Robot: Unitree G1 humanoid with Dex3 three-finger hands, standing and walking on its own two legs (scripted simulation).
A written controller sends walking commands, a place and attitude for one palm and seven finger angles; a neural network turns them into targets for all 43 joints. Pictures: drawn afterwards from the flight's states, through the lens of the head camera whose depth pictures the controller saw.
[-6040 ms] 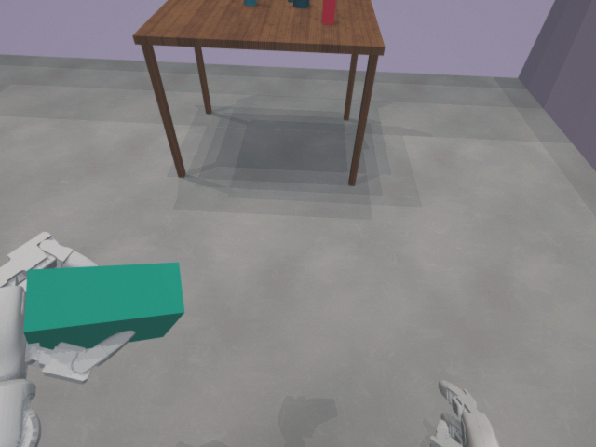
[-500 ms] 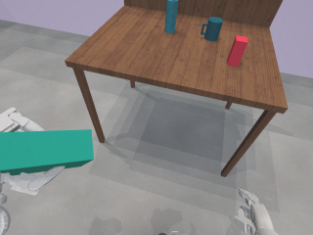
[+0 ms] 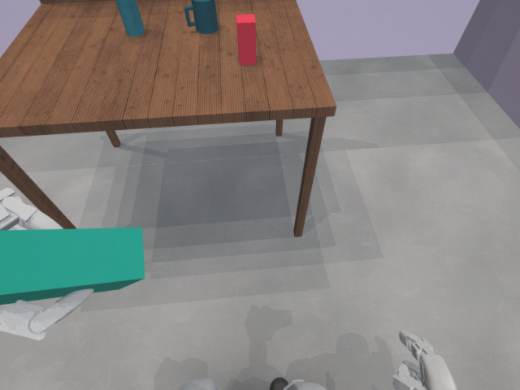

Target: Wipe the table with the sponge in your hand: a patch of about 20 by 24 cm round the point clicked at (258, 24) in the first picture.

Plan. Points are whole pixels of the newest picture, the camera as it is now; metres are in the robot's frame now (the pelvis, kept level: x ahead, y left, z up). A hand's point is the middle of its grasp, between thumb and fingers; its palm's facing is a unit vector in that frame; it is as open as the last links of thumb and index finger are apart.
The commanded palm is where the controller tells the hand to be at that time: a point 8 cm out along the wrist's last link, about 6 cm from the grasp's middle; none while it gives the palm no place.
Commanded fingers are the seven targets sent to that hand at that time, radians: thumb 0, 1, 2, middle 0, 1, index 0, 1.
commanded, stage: turn to face it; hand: left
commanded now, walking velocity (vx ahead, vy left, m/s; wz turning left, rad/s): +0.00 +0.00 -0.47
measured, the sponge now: (89, 264) +0.23 +0.20 +0.15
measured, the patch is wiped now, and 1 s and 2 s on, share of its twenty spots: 0.00 0.00 0.00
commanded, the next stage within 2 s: take the last steps up to it in 0.42 s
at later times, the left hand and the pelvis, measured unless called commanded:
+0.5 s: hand (146, 287) +0.20 +0.12 +0.17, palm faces +0.16 -0.87 -0.47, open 9.4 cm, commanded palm +0.15 +0.19 +0.18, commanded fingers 0.00 0.10 1.30 -1.20 -1.60 -1.20 -1.60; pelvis -0.07 -0.05 -0.01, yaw -13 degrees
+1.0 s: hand (158, 295) +0.19 +0.11 +0.17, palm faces +0.21 -0.88 -0.43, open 9.4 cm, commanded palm +0.14 +0.17 +0.18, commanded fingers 0.00 0.10 1.30 -1.20 -1.60 -1.20 -1.60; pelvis -0.07 -0.07 +0.00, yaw -11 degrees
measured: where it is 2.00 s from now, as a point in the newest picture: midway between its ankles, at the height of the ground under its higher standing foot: outside the picture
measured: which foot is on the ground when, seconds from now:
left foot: up 0.00-0.08, down 0.10-0.36, up 0.38-0.66, down 0.68-0.90, up 0.92-1.00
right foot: down 0.00-0.12, up 0.14-0.34, down 0.36-1.00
